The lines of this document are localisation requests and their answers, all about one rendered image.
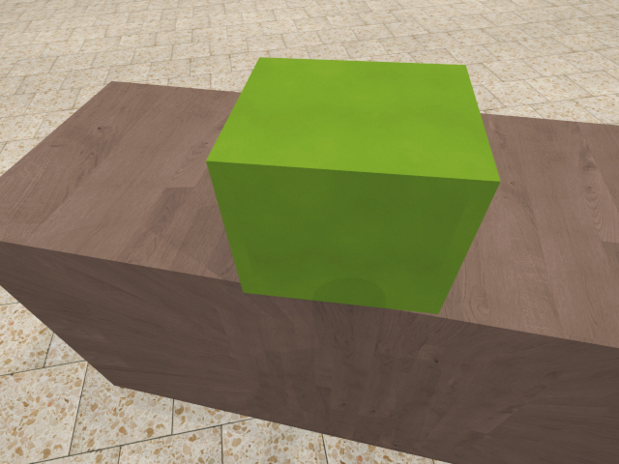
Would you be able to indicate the pedestal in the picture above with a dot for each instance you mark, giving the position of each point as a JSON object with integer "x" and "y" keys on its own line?
{"x": 111, "y": 235}

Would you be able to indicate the carton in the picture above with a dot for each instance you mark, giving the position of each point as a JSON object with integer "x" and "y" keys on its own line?
{"x": 353, "y": 182}

